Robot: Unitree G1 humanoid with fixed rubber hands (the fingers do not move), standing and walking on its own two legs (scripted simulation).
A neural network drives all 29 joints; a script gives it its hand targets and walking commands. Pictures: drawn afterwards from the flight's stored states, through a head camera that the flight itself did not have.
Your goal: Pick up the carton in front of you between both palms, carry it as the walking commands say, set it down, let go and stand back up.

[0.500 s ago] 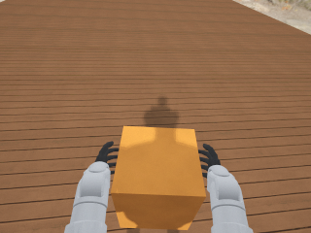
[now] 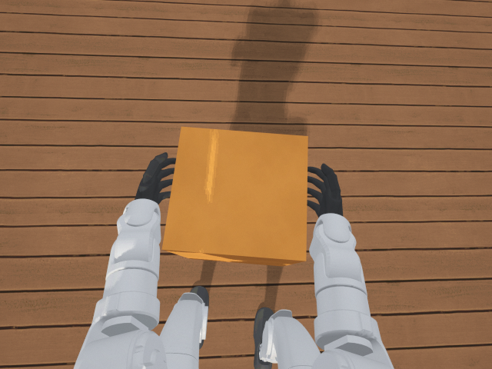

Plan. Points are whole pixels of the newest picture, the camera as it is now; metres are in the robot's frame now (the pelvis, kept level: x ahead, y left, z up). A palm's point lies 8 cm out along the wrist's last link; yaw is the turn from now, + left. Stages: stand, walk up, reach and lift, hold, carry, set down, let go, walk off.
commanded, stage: set down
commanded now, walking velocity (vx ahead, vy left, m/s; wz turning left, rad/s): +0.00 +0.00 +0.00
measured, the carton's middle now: (239, 207) +0.39 +0.03 -0.16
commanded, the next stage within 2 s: none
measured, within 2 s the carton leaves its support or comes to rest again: rests again in 1.74 s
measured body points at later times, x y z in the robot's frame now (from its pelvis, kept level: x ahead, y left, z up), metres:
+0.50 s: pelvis -0.03 +0.02 -0.14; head +0.22 +0.07 +0.23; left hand +0.42 +0.22 -0.23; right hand +0.44 -0.08 -0.21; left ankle +0.08 +0.13 -0.69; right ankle +0.03 -0.12 -0.69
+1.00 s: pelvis -0.05 +0.01 -0.26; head +0.27 +0.06 +0.05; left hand +0.46 +0.24 -0.39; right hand +0.48 -0.07 -0.38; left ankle +0.08 +0.13 -0.69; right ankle +0.03 -0.12 -0.69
